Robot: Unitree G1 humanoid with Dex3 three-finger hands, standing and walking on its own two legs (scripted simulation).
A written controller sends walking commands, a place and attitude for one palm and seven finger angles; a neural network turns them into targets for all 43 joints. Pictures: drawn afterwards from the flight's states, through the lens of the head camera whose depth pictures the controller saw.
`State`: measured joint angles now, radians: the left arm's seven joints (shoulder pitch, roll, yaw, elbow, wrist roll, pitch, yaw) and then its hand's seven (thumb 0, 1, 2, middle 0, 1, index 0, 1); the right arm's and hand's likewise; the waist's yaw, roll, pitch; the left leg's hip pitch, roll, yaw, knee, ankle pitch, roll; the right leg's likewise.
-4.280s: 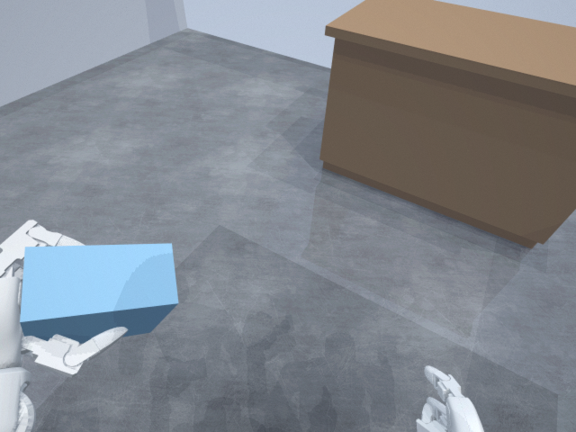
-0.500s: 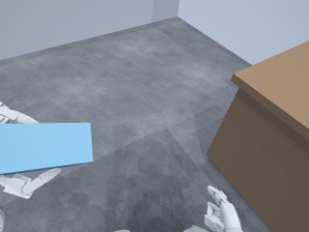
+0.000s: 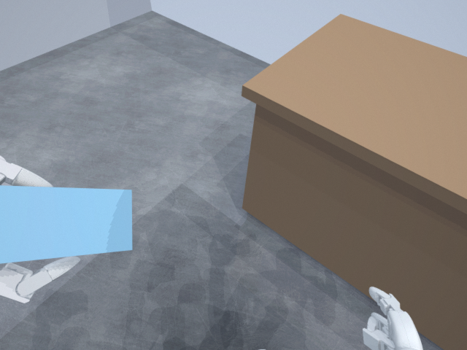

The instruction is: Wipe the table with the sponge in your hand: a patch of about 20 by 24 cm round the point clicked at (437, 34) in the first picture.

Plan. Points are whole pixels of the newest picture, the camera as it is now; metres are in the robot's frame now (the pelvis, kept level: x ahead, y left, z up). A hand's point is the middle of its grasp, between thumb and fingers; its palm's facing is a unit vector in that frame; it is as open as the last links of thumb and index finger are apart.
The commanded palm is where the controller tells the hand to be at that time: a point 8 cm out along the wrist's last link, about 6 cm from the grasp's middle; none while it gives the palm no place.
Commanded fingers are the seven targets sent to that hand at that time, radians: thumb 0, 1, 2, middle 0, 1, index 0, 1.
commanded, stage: turn to face it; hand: left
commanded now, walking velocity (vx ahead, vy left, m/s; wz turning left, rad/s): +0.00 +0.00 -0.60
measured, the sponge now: (75, 226) +0.23 +0.20 +0.17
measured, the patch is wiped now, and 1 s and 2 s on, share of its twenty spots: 0.00 0.00 0.00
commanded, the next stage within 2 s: take the last steps up to it in 1.66 s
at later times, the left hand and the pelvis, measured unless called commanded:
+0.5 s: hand (184, 240) +0.22 +0.08 +0.17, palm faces +0.03 -0.81 -0.58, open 10.7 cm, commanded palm +0.17 +0.14 +0.19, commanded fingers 0.00 0.10 1.30 -1.20 -1.60 -1.20 -1.60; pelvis -0.07 -0.07 +0.00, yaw -19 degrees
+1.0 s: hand (228, 286) +0.17 +0.02 +0.18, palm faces -0.12 -0.88 -0.45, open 10.8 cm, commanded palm +0.14 +0.08 +0.19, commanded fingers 0.00 0.10 1.30 -1.20 -1.60 -1.20 -1.60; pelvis -0.15 -0.06 +0.00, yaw -34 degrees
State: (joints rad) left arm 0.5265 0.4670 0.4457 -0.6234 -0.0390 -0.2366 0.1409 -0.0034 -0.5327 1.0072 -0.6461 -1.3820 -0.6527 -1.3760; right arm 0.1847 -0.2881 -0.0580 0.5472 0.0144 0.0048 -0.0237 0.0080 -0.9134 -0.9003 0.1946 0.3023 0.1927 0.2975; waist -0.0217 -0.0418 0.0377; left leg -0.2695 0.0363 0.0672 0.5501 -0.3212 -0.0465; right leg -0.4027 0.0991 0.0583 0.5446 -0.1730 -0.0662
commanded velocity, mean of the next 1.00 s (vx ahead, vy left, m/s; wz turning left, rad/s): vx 0.00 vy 0.00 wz -0.60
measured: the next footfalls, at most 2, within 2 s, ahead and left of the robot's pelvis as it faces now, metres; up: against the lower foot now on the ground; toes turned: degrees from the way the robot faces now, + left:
right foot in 0.32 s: +0.00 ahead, -0.15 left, +0.00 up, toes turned -20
left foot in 0.90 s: -0.06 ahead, +0.05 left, +0.00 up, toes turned -28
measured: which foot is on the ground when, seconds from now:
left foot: down 0.00-0.34, up 0.36-0.88, down 0.90-1.00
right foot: down 0.00-0.02, up 0.04-0.30, down 0.32-0.92, up 0.94-1.00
